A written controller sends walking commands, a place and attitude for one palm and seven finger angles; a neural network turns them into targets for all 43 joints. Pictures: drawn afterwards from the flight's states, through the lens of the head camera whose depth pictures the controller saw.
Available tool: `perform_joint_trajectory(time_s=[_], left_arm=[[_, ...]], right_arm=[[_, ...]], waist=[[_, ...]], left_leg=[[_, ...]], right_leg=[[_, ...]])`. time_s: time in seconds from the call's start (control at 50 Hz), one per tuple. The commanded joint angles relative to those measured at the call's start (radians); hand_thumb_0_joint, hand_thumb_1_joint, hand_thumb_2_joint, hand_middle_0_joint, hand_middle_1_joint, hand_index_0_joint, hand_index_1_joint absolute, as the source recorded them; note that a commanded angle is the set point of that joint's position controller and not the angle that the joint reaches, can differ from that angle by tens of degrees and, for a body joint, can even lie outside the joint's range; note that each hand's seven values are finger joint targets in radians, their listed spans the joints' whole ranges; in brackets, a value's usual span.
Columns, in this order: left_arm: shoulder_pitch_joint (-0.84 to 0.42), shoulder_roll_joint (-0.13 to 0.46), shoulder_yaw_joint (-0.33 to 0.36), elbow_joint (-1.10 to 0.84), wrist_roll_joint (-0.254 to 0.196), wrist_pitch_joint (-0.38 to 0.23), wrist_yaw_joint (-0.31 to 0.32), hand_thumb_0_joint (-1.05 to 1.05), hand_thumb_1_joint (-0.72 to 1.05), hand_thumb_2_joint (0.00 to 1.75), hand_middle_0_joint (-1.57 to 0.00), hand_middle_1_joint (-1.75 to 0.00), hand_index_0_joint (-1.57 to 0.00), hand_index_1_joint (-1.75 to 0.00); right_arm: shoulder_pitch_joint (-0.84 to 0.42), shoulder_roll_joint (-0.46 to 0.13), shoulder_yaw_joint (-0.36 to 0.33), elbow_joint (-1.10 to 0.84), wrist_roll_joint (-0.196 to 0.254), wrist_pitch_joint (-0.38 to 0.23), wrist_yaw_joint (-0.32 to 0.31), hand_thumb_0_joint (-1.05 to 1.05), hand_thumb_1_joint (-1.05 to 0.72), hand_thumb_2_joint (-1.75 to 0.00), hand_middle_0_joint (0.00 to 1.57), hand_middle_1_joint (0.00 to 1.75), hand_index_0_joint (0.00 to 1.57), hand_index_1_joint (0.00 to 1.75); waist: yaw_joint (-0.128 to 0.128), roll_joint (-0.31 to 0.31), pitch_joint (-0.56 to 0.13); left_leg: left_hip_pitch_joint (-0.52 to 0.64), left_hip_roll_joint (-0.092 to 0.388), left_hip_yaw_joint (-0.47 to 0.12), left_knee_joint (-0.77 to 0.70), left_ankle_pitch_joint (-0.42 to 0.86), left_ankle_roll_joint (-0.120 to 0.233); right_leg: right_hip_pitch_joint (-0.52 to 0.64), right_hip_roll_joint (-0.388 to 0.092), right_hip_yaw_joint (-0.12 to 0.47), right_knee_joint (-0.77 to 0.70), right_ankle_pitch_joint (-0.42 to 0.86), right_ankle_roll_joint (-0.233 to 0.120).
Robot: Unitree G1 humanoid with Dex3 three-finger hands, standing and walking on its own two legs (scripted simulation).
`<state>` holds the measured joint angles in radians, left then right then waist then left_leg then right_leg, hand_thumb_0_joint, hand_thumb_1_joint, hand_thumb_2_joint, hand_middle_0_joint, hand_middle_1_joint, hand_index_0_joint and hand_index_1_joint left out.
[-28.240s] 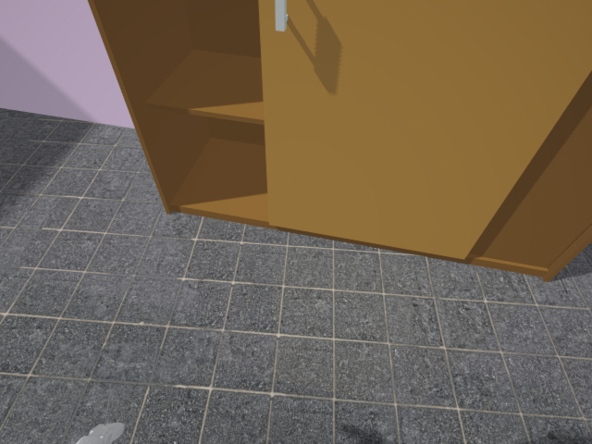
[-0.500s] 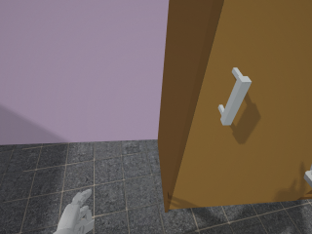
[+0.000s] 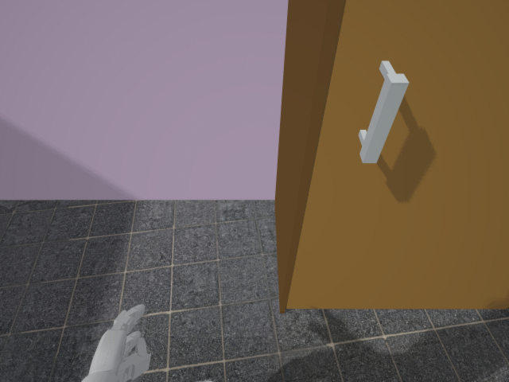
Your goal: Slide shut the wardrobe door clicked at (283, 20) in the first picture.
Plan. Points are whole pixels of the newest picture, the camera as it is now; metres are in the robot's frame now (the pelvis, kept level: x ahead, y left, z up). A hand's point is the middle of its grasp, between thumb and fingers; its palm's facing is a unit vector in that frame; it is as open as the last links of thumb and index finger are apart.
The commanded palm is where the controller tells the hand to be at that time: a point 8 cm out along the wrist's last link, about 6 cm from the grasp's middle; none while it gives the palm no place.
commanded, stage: step back with the hand held close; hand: right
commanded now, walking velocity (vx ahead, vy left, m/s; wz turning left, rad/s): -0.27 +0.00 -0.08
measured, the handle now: (377, 114) +0.45 -0.17 +0.20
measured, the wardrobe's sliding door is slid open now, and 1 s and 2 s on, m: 0.00 0.00 0.00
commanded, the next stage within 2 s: stop stepping back and stand still in 1.04 s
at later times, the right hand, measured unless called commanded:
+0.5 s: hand out of the picture +0.13 -0.27 +0.17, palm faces +0.46 +0.77 -0.43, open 7.4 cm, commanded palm +0.06 -0.31 +0.19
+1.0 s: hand out of the picture +0.02 -0.31 +0.20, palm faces +0.42 +0.84 -0.34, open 7.4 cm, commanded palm -0.03 -0.34 +0.19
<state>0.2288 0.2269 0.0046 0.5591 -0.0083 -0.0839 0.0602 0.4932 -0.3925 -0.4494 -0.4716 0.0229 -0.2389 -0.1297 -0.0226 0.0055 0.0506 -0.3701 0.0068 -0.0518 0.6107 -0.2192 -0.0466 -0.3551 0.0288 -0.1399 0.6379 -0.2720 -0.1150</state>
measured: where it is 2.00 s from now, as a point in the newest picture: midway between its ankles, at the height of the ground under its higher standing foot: outside the picture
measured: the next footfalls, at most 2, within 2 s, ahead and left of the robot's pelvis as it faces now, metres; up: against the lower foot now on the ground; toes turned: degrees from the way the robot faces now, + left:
left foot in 0.28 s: +0.03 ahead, +0.15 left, +0.00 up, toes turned -7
left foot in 1.00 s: -0.25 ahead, +0.14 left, +0.00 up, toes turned +7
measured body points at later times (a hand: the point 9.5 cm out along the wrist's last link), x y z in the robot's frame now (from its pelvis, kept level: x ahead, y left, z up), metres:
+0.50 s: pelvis -0.07 -0.01 -0.01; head -0.05 -0.04 +0.44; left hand +0.11 +0.22 -0.07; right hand +0.10 -0.31 +0.20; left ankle -0.01 +0.15 -0.72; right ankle +0.05 -0.05 -0.72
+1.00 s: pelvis -0.19 -0.05 +0.01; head -0.18 -0.10 +0.46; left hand -0.01 +0.17 -0.05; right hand -0.01 -0.35 +0.21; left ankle -0.29 +0.12 -0.72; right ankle +0.01 -0.07 -0.71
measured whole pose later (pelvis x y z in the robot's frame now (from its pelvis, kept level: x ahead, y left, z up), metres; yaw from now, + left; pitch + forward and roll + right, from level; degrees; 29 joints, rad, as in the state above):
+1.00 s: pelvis -0.19 -0.05 +0.01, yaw +4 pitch +3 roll +6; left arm 0.20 0.13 -0.02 0.65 0.05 -0.15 0.03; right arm 0.48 -0.45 -0.44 -0.56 0.06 -0.29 -0.14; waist -0.05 0.03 -0.05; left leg -0.06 -0.02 0.03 0.36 -0.40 0.10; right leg -0.52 -0.01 -0.08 0.35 -0.01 0.01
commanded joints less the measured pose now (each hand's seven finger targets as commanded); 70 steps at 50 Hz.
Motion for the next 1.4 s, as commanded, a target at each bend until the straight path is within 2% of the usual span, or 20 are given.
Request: perform_joint_trajectory(time_s=[0.0, 0.3, 0.44, 0.54, 0.58, 0.64, 0.68, 0.74, 0.88, 0.98, 1.04, 1.1, 1.16, 1.22, 1.26, 1.28, 1.3, 1.32, 1.36, 1.38], left_arm=[[-0.075, 0.138, 0.056, -0.153, 0.001, -0.068, 0.016, 0.00, 0.90, 0.90, -0.20, -0.30, -0.20, -0.30], [-0.072, 0.129, 0.054, -0.120, 0.018, -0.109, 0.002, 0.00, 0.90, 0.90, -0.20, -0.30, -0.20, -0.30], [-0.107, 0.132, 0.063, -0.135, 0.027, -0.085, 0.008, 0.00, 0.90, 0.90, -0.20, -0.30, -0.20, -0.30], [-0.066, 0.105, 0.073, -0.103, 0.027, -0.072, -0.006, 0.00, 0.90, 0.90, -0.20, -0.30, -0.20, -0.30], [-0.051, 0.083, 0.065, -0.091, 0.018, -0.063, -0.018, 0.00, 0.90, 0.90, -0.20, -0.30, -0.20, -0.30], [-0.089, 0.114, 0.063, -0.096, 0.020, -0.067, 0.002, 0.00, 0.90, 0.90, -0.20, -0.30, -0.20, -0.30], [-0.109, 0.118, 0.072, -0.095, 0.033, -0.106, 0.012, 0.00, 0.90, 0.90, -0.20, -0.30, -0.20, -0.30], [-0.094, 0.116, 0.085, -0.072, 0.037, -0.122, -0.003, 0.00, 0.90, 0.90, -0.20, -0.30, -0.20, -0.30], [-0.055, 0.087, 0.054, -0.009, 0.055, -0.119, -0.013, 0.00, 0.90, 0.90, -0.20, -0.30, -0.20, -0.30], [-0.102, 0.055, 0.024, -0.018, 0.055, -0.094, -0.002, 0.00, 0.90, 0.90, -0.20, -0.30, -0.20, -0.30], [-0.140, 0.073, 0.034, -0.023, 0.014, -0.105, 0.004, 0.00, 0.90, 0.90, -0.20, -0.30, -0.20, -0.30], [-0.168, 0.131, 0.015, -0.042, 0.032, -0.128, 0.017, 0.00, 0.90, 0.90, -0.20, -0.30, -0.20, -0.30], [-0.122, 0.128, 0.048, -0.057, 0.050, -0.139, -0.015, 0.00, 0.90, 0.90, -0.20, -0.30, -0.20, -0.30], [-0.094, 0.082, 0.061, -0.077, 0.036, -0.105, -0.050, 0.00, 0.90, 0.90, -0.20, -0.30, -0.20, -0.30], [-0.063, 0.065, 0.073, -0.071, 0.037, -0.093, -0.049, 0.00, 0.90, 0.90, -0.20, -0.30, -0.20, -0.30], [-0.040, 0.066, 0.084, -0.055, 0.020, -0.078, -0.057, 0.00, 0.90, 0.90, -0.20, -0.30, -0.20, -0.30], [-0.050, 0.100, 0.111, -0.052, -0.016, -0.058, -0.060, 0.00, 0.90, 0.90, -0.20, -0.30, -0.20, -0.30], [-0.112, 0.094, 0.099, -0.068, -0.010, -0.051, -0.057, 0.00, 0.90, 0.90, -0.20, -0.30, -0.20, -0.30], [-0.017, 0.040, 0.010, -0.076, 0.079, -0.031, -0.061, 0.00, 0.90, 0.90, -0.20, -0.30, -0.20, -0.30], [-0.044, 0.064, 0.053, -0.053, 0.060, -0.024, -0.048, 0.00, 0.90, 0.90, -0.20, -0.30, -0.20, -0.30]], right_arm=[[-0.098, -0.167, -0.095, -0.199, -0.005, -0.076, -0.018, 0.00, -0.90, -0.90, 0.20, 0.30, 0.20, 0.30], [-0.087, -0.156, -0.105, -0.213, 0.001, -0.142, -0.007, 0.00, -0.90, -0.90, 0.20, 0.30, 0.20, 0.30], [-0.078, -0.215, -0.167, -0.250, -0.001, -0.136, -0.008, 0.00, -0.90, -0.90, 0.20, 0.30, 0.20, 0.30], [-0.056, -0.216, -0.128, -0.269, 0.013, -0.140, -0.021, 0.00, -0.90, -0.90, 0.20, 0.30, 0.20, 0.30], [-0.065, -0.214, -0.104, -0.279, 0.003, -0.135, -0.034, 0.00, -0.90, -0.90, 0.20, 0.30, 0.20, 0.30], [-0.085, -0.225, -0.116, -0.281, -0.003, -0.136, -0.037, 0.00, -0.90, -0.90, 0.20, 0.30, 0.20, 0.30], [-0.063, -0.240, -0.173, -0.279, -0.006, -0.153, -0.031, 0.00, -0.90, -0.90, 0.20, 0.30, 0.20, 0.30], [-0.076, -0.229, -0.174, -0.302, 0.017, -0.150, -0.023, 0.00, -0.90, -0.90, 0.20, 0.30, 0.20, 0.30], [-0.066, -0.171, -0.038, -0.256, 0.038, -0.101, -0.023, 0.00, -0.90, -0.90, 0.20, 0.30, 0.20, 0.30], [-0.145, -0.315, -0.124, -0.302, 0.052, -0.126, -0.023, 0.00, -0.90, -0.90, 0.20, 0.30, 0.20, 0.30], [-0.226, -0.211, -0.036, -0.165, 0.049, -0.084, 0.021, 0.00, -0.90, -0.90, 0.20, 0.30, 0.20, 0.30], [-0.190, -0.260, -0.099, -0.273, 0.051, -0.102, 0.017, 0.00, -0.90, -0.90, 0.20, 0.30, 0.20, 0.30], [-0.171, -0.325, -0.180, -0.444, 0.044, -0.134, 0.009, 0.00, -0.90, -0.90, 0.20, 0.30, 0.20, 0.30], [0.021, -0.242, -0.140, -0.446, 0.036, -0.056, 0.004, 0.00, -0.90, -0.90, 0.20, 0.30, 0.20, 0.30], [0.142, -0.258, -0.162, -0.419, 0.031, -0.035, -0.014, 0.00, -0.90, -0.90, 0.20, 0.30, 0.20, 0.30], [0.201, -0.278, -0.169, -0.407, 0.028, -0.022, -0.022, 0.00, -0.90, -0.90, 0.20, 0.30, 0.20, 0.30], [0.128, -0.239, -0.143, -0.430, 0.025, -0.003, -0.015, 0.00, -0.90, -0.90, 0.20, 0.30, 0.20, 0.30], [-0.111, -0.273, -0.194, -0.522, 0.056, 0.015, -0.005, 0.00, -0.90, -0.90, 0.20, 0.30, 0.20, 0.30], [-0.391, -0.380, -0.216, -0.255, 0.056, -0.004, 0.015, 0.00, -0.90, -0.90, 0.20, 0.30, 0.20, 0.30], [-0.381, -0.225, -0.127, -0.070, 0.021, 0.045, 0.008, 0.00, -0.90, -0.90, 0.20, 0.30, 0.20, 0.30]], waist=[[0.017, -0.012, -0.083], [0.013, -0.084, -0.143], [0.001, -0.128, -0.137], [0.024, 0.106, -0.138], [0.044, 0.182, -0.171], [0.043, -0.086, -0.086], [0.026, -0.353, -0.225], [0.009, -0.128, -0.223], [0.003, -0.289, -0.274], [0.001, 0.142, -0.179], [0.042, 0.347, -0.024], [0.010, -0.425, -0.080], [-0.015, -0.347, -0.276], [-0.031, -0.397, -0.236], [-0.059, -0.302, -0.275], [-0.080, 0.028, -0.287], [-0.024, 0.456, -0.138], [0.051, 0.316, -0.060], [0.127, 0.153, -0.072], [0.091, 0.144, -0.013]], left_leg=[[0.197, 0.035, -0.112, 0.001, 0.020, 0.056], [0.191, -0.002, -0.067, 0.036, 0.127, 0.063], [0.304, -0.040, -0.037, 0.100, -0.082, 0.065], [-0.228, 0.243, -0.386, -0.330, -0.254, 0.229], [-0.203, 0.297, -0.327, -0.307, 0.012, 0.224], [-0.150, 0.048, -0.095, -0.063, -0.050, 0.082], [0.205, -0.122, -0.003, 0.463, -0.230, 0.027], [0.061, -0.105, -0.018, 0.538, -0.275, 0.039], [0.182, -0.107, 0.132, -0.116, -0.337, 0.103], [-0.145, 0.326, -0.089, -0.453, 0.090, 0.259], [-0.167, 0.239, 0.089, -0.250, 0.158, 0.200], [-0.050, -0.096, 0.092, 0.296, -0.374, 0.056], [0.066, -0.166, 0.023, 0.516, -0.376, 0.082], [0.255, -0.229, 0.192, 0.405, -0.295, 0.079], [0.396, -0.198, 0.260, 0.058, -0.379, 0.141], [0.306, -0.003, 0.150, -0.195, -0.387, 0.242], [-0.168, 0.336, -0.153, -0.253, -0.147, 0.328], [-0.378, 0.457, -0.259, -0.315, -0.306, 0.379], [-0.380, 0.377, -0.009, -0.372, -0.534, 0.042], [-0.328, 0.262, 0.100, -0.325, -0.648, 0.131]], right_leg=[[-0.263, -0.172, 0.260, -0.267, -0.423, -0.002], [-0.154, -0.232, 0.312, -0.257, -0.142, 0.015], [-0.353, -0.285, 0.369, -0.363, -0.448, -0.012], [0.073, -0.040, 0.182, 0.158, -0.194, 0.118], [0.125, -0.022, 0.190, 0.239, -0.094, 0.117], [0.033, -0.124, 0.319, -0.224, -0.048, 0.061], [-0.274, -0.407, 0.590, -0.547, -0.423, -0.047], [-0.109, -0.365, 0.489, -0.468, -0.255, -0.040], [0.167, -0.261, 0.339, -0.595, -0.149, 0.186], [0.228, -0.013, 0.139, 0.282, -0.076, 0.193], [0.082, -0.009, 0.209, 0.311, -0.110, 0.165], [0.031, -0.259, 0.590, -0.462, 0.383, 0.096], [0.026, -0.263, 0.655, -0.670, -0.491, 0.301], [-0.051, -0.096, 0.289, -0.686, -0.414, 0.380], [-0.056, 0.019, 0.093, -0.436, -0.215, 0.394], [-0.048, 0.117, 0.017, 0.177, -0.175, 0.368], [-0.070, 0.038, 0.295, 1.005, -0.277, 0.241], [-0.260, -0.008, 0.431, 1.374, -0.300, 0.052], [-0.118, -0.168, 0.256, 0.909, -0.150, 0.142], [-0.071, -0.116, 0.134, 0.584, -0.209, 0.125]])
